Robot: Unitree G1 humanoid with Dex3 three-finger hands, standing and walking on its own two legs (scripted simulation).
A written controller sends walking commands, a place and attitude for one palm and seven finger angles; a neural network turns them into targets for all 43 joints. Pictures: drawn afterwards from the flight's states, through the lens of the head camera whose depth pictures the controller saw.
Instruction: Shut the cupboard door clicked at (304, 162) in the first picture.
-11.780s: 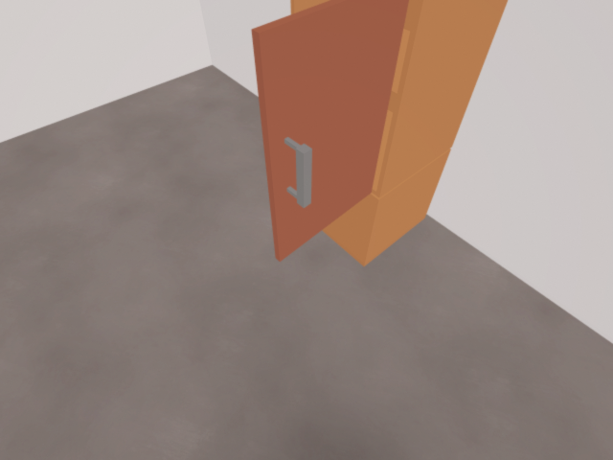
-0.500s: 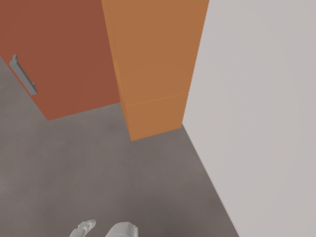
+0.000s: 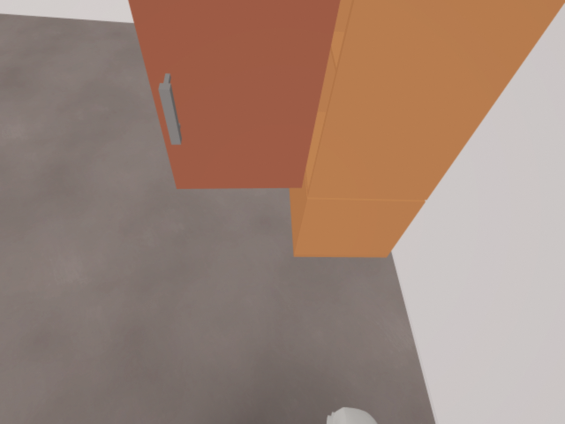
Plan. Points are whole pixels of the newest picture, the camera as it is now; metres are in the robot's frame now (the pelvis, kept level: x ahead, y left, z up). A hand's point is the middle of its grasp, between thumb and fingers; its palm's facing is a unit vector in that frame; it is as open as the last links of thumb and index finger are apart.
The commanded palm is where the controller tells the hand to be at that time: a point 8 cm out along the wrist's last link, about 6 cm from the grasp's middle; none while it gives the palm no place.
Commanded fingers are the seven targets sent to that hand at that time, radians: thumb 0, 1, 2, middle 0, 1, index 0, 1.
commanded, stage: turn to face it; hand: left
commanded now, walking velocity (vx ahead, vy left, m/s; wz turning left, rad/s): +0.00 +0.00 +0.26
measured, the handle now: (172, 110) +0.71 +0.31 -0.04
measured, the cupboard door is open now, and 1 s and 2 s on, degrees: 93 93 93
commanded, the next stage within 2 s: take the last steps up to it in 0.20 s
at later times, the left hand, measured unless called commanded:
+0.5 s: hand out of the picture +0.03 +0.12 -0.16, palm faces +0.18 -0.95 -0.25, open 7.3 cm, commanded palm none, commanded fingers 0.00 0.90 0.90 -0.20 -0.30 -0.20 -0.30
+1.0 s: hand out of the picture +0.01 +0.15 -0.18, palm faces +0.28 -0.95 -0.16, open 7.4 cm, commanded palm none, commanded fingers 0.00 0.90 0.90 -0.20 -0.30 -0.20 -0.30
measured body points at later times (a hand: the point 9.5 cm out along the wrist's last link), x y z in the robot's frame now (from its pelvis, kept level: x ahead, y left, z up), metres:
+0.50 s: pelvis +0.00 -0.07 +0.00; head +0.02 -0.09 +0.45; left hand +0.02 +0.17 -0.14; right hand +0.04 -0.31 -0.17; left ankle -0.01 +0.06 -0.68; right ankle -0.03 -0.16 -0.74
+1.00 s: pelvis +0.12 +0.00 -0.01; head +0.15 +0.01 +0.44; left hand +0.00 +0.20 -0.17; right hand +0.25 -0.20 -0.16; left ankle +0.10 +0.10 -0.74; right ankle +0.07 -0.12 -0.67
